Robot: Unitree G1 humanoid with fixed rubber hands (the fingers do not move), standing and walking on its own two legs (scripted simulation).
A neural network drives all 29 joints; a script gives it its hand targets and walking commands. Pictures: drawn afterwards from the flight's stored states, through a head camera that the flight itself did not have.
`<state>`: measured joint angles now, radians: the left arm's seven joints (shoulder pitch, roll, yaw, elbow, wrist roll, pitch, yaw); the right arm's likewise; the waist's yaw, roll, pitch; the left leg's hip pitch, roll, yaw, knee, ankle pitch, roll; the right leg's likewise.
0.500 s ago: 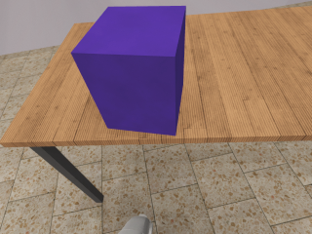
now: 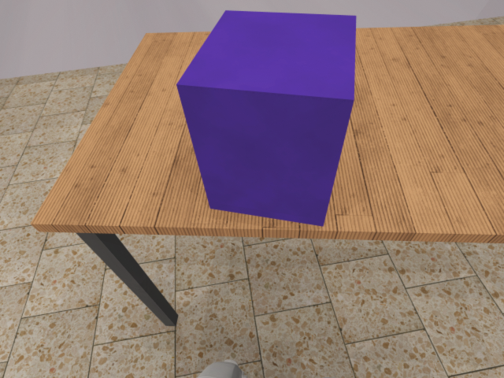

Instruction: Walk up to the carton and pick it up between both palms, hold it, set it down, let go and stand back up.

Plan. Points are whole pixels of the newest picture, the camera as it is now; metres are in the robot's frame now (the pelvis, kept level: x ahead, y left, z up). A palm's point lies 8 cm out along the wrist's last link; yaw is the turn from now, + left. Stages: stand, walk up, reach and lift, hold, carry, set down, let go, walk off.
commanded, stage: walk up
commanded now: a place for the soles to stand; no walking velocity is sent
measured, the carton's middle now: (275, 121) +0.47 -0.01 +0.15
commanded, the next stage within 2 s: none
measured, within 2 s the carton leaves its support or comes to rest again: neither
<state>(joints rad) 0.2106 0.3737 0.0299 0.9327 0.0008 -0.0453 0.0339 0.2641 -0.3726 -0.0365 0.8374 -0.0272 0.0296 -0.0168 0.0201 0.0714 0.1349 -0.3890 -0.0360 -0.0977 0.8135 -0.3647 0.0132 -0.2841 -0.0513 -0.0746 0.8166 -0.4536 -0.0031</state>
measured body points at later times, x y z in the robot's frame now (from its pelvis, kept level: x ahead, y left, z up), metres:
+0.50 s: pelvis -0.03 +0.01 +0.01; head -0.01 +0.00 +0.46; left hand +0.03 +0.33 -0.10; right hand +0.05 -0.29 -0.12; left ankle +0.06 +0.12 -0.70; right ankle +0.00 -0.13 -0.70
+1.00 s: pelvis -0.02 +0.01 +0.01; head +0.01 +0.00 +0.46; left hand +0.05 +0.33 -0.10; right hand +0.06 -0.29 -0.11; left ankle +0.05 +0.12 -0.70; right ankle +0.00 -0.13 -0.70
